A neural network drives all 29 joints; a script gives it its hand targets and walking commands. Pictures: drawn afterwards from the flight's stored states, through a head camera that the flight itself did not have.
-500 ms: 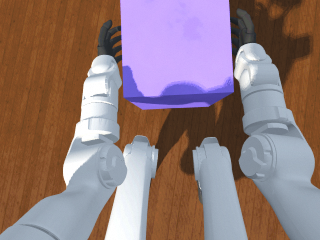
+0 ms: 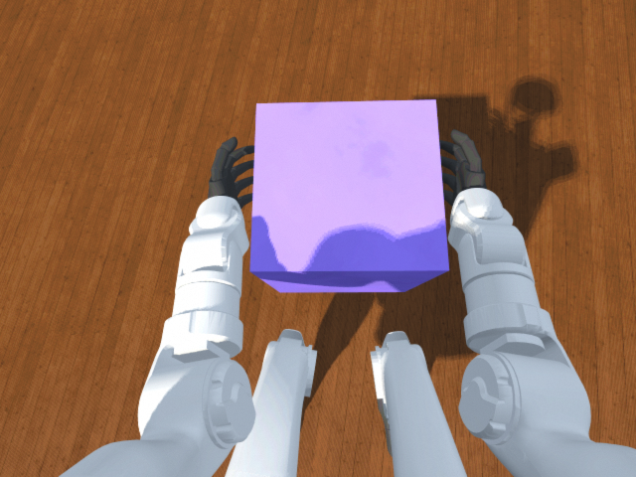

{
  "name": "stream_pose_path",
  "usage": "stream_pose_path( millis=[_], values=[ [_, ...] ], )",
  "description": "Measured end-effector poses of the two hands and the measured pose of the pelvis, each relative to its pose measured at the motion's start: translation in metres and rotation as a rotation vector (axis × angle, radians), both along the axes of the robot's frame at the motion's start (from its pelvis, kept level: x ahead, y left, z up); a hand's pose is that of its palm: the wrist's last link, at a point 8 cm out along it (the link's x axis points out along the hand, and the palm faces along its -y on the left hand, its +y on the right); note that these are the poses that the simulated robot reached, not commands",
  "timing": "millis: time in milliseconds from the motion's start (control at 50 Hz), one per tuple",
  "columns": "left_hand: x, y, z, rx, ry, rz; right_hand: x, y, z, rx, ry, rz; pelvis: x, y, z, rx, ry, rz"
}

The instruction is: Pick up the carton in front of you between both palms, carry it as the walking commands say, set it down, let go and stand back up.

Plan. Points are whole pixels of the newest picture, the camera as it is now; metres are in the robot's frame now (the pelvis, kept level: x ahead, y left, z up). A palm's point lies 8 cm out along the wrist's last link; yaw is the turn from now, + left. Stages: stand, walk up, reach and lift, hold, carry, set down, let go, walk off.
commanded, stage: reach and lift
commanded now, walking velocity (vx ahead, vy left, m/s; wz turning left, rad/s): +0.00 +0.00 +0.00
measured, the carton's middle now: (343, 214) +0.44 +0.00 -0.11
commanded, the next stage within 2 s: hold in 1.88 s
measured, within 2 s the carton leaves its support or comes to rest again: neither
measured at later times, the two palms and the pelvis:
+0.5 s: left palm (172, 178) +0.39 +0.15 +0.11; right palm (536, 173) +0.40 -0.15 +0.11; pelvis +0.05 +0.00 +0.14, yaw +0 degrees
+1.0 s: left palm (78, 143) +0.36 +0.15 +0.23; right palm out of the picture +0.36 -0.15 +0.23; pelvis +0.07 +0.00 +0.20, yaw -1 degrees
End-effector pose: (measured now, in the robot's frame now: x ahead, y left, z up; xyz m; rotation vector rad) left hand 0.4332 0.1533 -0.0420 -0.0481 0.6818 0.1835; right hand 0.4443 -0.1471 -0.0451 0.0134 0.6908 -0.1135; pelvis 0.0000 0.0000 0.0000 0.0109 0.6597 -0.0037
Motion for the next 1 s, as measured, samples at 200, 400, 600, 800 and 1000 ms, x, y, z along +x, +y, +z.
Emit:
stream_pose_path(
  millis=[200,400,600,800,1000],
  values=[
    [-0.018,-0.001,0.065,-0.004,0.005,-0.008,-0.02,-0.001,0.067,0.004,0.005,-0.014,0.021,0.0,0.06,-0.005,-0.107,0.0],
    [-0.035,-0.001,0.127,-0.003,0.001,-0.019,-0.04,-0.001,0.128,0.004,0.001,-0.024,0.042,0.0,0.115,-0.007,-0.236,0.0],
    [-0.05,-0.001,0.186,0.001,-0.001,-0.032,-0.058,-0.001,0.188,-0.001,-0.001,-0.03,0.063,0.002,0.164,-0.01,-0.395,-0.003],
    [-0.064,-0.001,0.244,0.012,-0.023,-0.05,-0.075,-0.001,0.246,-0.009,-0.024,-0.033,0.076,0.004,0.195,-0.012,-0.578,-0.003],
    [-0.075,-0.001,0.269,0.031,0.001,-0.077,-0.088,-0.001,0.27,-0.032,0.0,-0.022,0.067,0.004,0.202,-0.014,-0.702,-0.005]
  ],
)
